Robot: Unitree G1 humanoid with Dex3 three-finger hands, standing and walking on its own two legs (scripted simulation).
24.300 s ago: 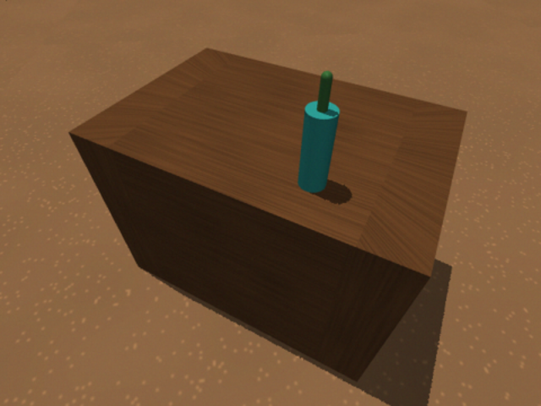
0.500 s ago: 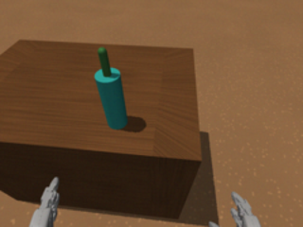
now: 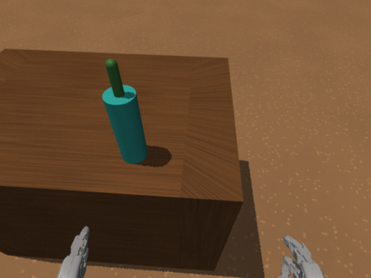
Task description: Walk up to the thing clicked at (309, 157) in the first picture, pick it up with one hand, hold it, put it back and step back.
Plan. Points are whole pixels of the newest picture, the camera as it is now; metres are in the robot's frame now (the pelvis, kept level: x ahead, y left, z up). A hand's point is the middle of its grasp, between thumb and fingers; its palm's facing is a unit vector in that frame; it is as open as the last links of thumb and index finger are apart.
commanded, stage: home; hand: left
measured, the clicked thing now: (124, 116) +0.47 +0.16 +0.12
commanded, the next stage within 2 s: stand in 1.96 s
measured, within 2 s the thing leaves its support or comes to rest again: neither
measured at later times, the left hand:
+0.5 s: hand (107, 274) +0.18 +0.17 -0.05, palm faces +0.11 -0.97 -0.23, open 17.7 cm
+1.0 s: hand out of the picture +0.17 +0.17 -0.05, palm faces +0.12 -0.96 -0.24, open 17.7 cm
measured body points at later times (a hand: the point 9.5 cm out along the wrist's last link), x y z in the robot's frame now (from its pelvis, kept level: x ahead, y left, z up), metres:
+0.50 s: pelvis +0.00 -0.01 -0.01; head +0.04 -0.01 +0.44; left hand +0.17 +0.22 -0.03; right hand +0.17 -0.23 -0.04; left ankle +0.00 +0.13 -0.69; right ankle +0.00 -0.15 -0.69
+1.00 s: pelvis +0.00 -0.01 -0.01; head +0.02 -0.01 +0.44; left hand +0.16 +0.22 -0.03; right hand +0.16 -0.24 -0.04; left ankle +0.00 +0.13 -0.69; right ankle +0.00 -0.15 -0.69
